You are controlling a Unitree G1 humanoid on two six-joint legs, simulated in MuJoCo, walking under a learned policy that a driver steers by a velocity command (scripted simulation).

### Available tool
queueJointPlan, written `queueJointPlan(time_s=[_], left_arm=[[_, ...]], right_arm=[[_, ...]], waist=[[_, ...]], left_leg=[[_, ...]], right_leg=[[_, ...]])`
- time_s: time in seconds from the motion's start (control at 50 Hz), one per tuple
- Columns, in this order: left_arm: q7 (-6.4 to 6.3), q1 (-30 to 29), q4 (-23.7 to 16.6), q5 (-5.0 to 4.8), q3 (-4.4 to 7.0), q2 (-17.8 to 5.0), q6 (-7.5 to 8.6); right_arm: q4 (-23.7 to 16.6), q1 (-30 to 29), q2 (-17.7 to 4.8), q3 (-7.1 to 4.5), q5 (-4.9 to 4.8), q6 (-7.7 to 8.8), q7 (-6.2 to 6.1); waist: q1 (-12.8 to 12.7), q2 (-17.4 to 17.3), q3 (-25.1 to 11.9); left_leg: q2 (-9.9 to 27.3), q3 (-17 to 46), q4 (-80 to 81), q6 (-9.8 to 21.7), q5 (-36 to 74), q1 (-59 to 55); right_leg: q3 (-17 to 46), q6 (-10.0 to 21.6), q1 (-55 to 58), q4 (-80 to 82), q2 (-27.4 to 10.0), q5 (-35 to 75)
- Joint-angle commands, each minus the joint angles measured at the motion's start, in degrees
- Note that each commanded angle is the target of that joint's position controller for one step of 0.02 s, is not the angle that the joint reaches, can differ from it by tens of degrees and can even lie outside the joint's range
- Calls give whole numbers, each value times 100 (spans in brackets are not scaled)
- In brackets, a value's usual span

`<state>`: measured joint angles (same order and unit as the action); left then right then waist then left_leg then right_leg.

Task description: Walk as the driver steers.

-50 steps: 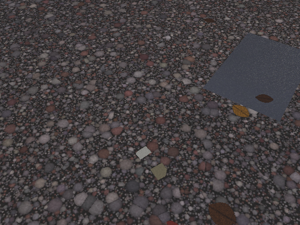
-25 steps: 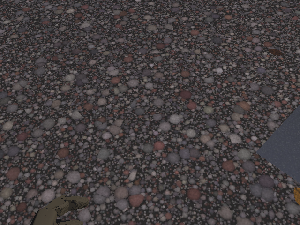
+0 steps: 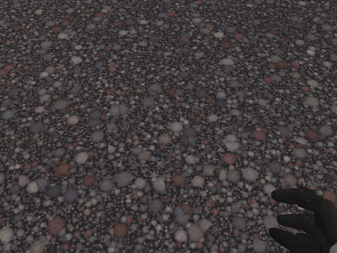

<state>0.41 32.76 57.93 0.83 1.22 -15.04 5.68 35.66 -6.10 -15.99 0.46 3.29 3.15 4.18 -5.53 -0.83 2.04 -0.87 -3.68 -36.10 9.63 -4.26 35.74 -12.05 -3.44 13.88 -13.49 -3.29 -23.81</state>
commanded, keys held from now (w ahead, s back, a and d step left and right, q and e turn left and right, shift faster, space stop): e+shift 0.20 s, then q+shift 0.76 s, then e+shift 0.04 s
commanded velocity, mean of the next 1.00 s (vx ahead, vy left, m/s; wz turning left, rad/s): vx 0.20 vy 0.00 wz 0.36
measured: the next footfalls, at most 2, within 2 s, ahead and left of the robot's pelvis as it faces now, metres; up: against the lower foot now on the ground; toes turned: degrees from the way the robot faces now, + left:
left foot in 0.02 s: +0.21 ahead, +0.07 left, +0.00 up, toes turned +2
right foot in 0.42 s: +0.44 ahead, -0.13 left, +0.00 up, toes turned -8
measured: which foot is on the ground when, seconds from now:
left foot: up 0.00-0.00, down 0.02-0.42, up 0.44-0.80, down 0.82-1.00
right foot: down 0.00-0.00, up 0.02-0.40, down 0.42-0.80, up 0.82-1.00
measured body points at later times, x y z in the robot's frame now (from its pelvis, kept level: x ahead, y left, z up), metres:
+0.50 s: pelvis +0.29 -0.03 +0.01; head +0.33 -0.04 +0.46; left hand +0.46 +0.20 -0.10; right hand +0.29 -0.29 -0.13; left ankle +0.18 +0.07 -0.65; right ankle +0.40 -0.12 -0.71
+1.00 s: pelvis +0.29 +0.01 +0.03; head +0.31 +0.05 +0.47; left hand +0.32 +0.31 -0.10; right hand +0.49 -0.23 -0.06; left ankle +0.29 +0.08 -0.71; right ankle +0.37 -0.14 -0.64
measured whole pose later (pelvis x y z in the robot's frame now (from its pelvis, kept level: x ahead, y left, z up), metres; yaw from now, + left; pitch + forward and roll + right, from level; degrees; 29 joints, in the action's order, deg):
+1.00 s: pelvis +0.29 +0.01 +0.03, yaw +23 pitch +1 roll -2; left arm -0.8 8.5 42.3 1.6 3.8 -17.5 -2.7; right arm 40.8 14.4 -16.8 -5.0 0.5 -3.7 0.0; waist 0.7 2.7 2.8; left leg -3.9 3.0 -29.0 4.8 -12.4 17.3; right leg 0.2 -3.2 -32.0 -61.1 -2.5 -19.8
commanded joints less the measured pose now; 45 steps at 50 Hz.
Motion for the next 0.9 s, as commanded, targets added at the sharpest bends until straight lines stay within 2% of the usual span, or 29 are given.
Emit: queueJointPlan(time_s=[0.02, 0.04, 0.06, 0.08, 0.1, 0.12, 0.16, 0.2, 0.24, 0.28, 0.3, 0.36, 0.4, 0.42, 0.44, 0.46, 0.5, 0.52, 0.54, 0.58, 0.64, 0.7, 0.76, 0.78, 0.8, 0.82, 0.84, 0.86, 0.9], left_arm=[[-70, -594, -608, -72, 152, -1085, 5], [-22, 478, -758, -259, -33, -70, -38], [-170, 15, -754, -274, 175, -819, -100], [-184, -478, -879, -277, 189, -758, -99], [-159, -612, -836, -189, 153, -583, -110], [-124, -623, -730, -122, 184, -521, -195], [-26, -510, -715, -12, 234, -332, -441], [26, -682, -835, -11, 243, -120, -557], [78, -1124, -1047, 82, 179, 81, -527], [120, -1528, -1143, 74, 80, 199, -444], [122, -1613, -1113, 87, 51, 199, -421], [46, -1488, -1017, 179, 82, -115, -385], [-47, -958, -815, 241, 174, -450, -266], [-104, -754, -781, 275, 276, -902, -176], [-142, -679, -965, 255, 387, -1341, -197], [-120, -747, -1159, -44, 356, -1226, -288], [-217, -1697, -1434, -44, 195, -648, -437], [-296, -1988, -1488, -15, 142, -490, -481], [-360, -2168, -1511, 3, 128, -440, -527], [-385, -2221, -1522, 82, 139, -474, -558], [-350, -2445, -1579, 110, 197, -585, -550], [-271, -2557, -1639, 131, 269, -727, -581], [-204, -2537, -1669, 105, 361, -913, -637], [-177, -2589, -1687, 65, 390, -959, -662], [-140, -2462, -1645, 60, 416, -903, -720], [-68, -2231, -1631, 5, 384, -640, -820], [-117, -2695, -2145, 19, 304, -487, -887], [-162, -3029, -2172, 78, 295, -573, -914], [-179, -2738, -2033, 1, 312, -582, -814]], right_arm=[[864, 3278, -1148, -417, 221, 100, -277], [654, 2919, -1688, -505, 334, 147, -343], [610, 3133, -1575, -586, -25, 124, -347], [710, 2643, -1190, -478, -121, 178, -334], [759, 2323, -778, -388, -162, 221, -324], [765, 2134, -535, -327, -160, 235, -354], [803, 2050, -337, -264, -244, 250, -424], [835, 1997, -370, -300, -299, 299, -463], [935, 1973, -246, -252, -287, 345, -493], [1080, 1962, -156, -210, -286, 368, -479], [1204, 2126, -193, -212, -322, 377, -460], [1434, 2244, -552, -322, -419, 309, -449], [1438, 2168, -708, -389, -429, 194, -471], [1371, 2450, -612, -374, -439, 148, -476], [1305, 3381, 24, -254, -574, 62, -523], [1464, 3466, -262, -347, -471, -122, -628], [1354, 2905, -505, -491, -278, -298, -601], [1291, 2696, -484, -524, -215, -374, -558], [1261, 2707, -423, -537, -163, -483, -505], [1158, 2684, -224, -522, -192, -654, -443], [875, 2355, -63, -474, -225, -780, -335], [601, 2080, -199, -501, -254, -826, -208], [408, 1999, -316, -560, -302, -834, -152], [414, 2148, -320, -580, -301, -824, -151], [523, 2442, -437, -634, -267, -786, -166], [484, 2550, -902, -728, -203, -713, -256], [275, 2453, -1743, -913, -163, -675, -368], [343, 2483, -1586, -942, -138, -664, -462], [200, 1808, -1221, -827, -185, -657, -511]], waist=[[1904, 277, -1418], [951, -1195, -2444], [1350, -329, -2955], [1007, -272, -1889], [806, -240, -963], [647, -287, -617], [346, -399, -442], [186, -373, -436], [191, -519, -270], [295, -620, -186], [372, -615, -265], [270, -429, -303], [3, -127, -377], [76, 443, -664], [341, 1700, -1697], [187, 1170, -2325], [478, 503, -1278], [566, 627, -799], [668, 783, -598], [717, 747, -542], [727, 846, -527], [655, 993, -658], [639, 907, -682], [755, 734, -672], [866, 221, -572], [911, -1333, -52], [903, -1946, 321], [951, -1052, 278], [530, -779, 178]], left_leg=[[688, 895, 404, 86, 269, -5056], [2905, 3506, 296, 455, 2413, -6417], [2871, 3590, 621, 567, 3757, -5866], [2545, 2559, 738, 508, 4245, -4961], [2224, 1908, 1001, 308, 4132, -4155], [1981, 1399, 1227, 64, 4070, -3650], [1833, 710, 1604, -63, 4194, -2897], [1734, 211, 1770, -62, 4274, -2746], [1408, -181, 1960, 3, 4164, -2441], [992, -582, 2036, -55, 3671, -2174], [973, -508, 2015, -47, 3531, -2268], [1153, 76, 1521, -107, 3564, -2686], [846, 209, 398, -349, 3102, -2699], [417, 91, -646, -525, 1560, -2278], [-376, -63, -2745, -699, -2918, -1181], [-491, 582, -3615, -698, -3659, -1090], [2, 583, -3808, -785, -2953, -690], [163, 542, -3644, -882, -2670, -616], [215, 456, -3532, -995, -2477, -816], [194, 281, -3207, -1086, -2329, -1104], [374, 144, -2241, -1026, -1995, -1280], [381, -94, -1445, -905, -1822, -1702], [307, -300, -786, -739, -1877, -2064], [242, -318, -293, -638, -1679, -2415], [235, 69, 378, -494, -1517, -2791], [1224, 1868, 1961, -191, -1530, -2589], [2187, 3913, 2453, 554, -653, -2025], [2012, 3372, 2365, 656, -842, -2009], [1253, 2459, 2116, 325, -881, -1960]], right_leg=[[558, 799, -2882, -4324, -509, 4560], [989, 641, -4593, -6874, 348, -1003], [1775, 710, -4560, -7274, 391, -413], [1686, 701, -4773, -6903, 133, 62], [1511, 661, -4963, -6393, -42, 190], [1488, 598, -4832, -6093, -139, 294], [1371, 486, -4398, -5796, -129, 410], [1184, 461, -4459, -5495, -67, 687], [1102, 514, -4407, -4568, 21, 1289], [894, 567, -3773, -2980, 244, 2237], [827, 576, -3460, -2516, 363, 2613], [905, 703, -3003, -1956, 396, 2803], [928, 804, -2303, -1194, 421, 3294], [1333, 900, -1532, -1314, -288, 5960], [2803, 1864, -148, -1836, -2279, 9147], [2940, 2186, -305, -1722, -2525, 9169], [2260, 1907, -1451, -1035, -1992, 5897], [1980, 1762, -1968, -744, -1755, 4884], [1654, 1678, -2469, -514, -1592, 4142], [1252, 1658, -2913, -321, -1512, 3337], [863, 1573, -3102, -196, -1571, 2223], [584, 1404, -3132, -267, -1717, 1514], [439, 1122, -3127, -532, -1948, 813], [274, 901, -3309, -836, -1896, 468], [55, 580, -3666, -1541, -1675, 42], [-471, 77, -4407, -3111, -953, -785], [367, -239, -5497, -4127, 22, -1509], [1087, -182, -5450, -4761, -79, -1092], [1342, -50, -5237, -4724, -101, 116]])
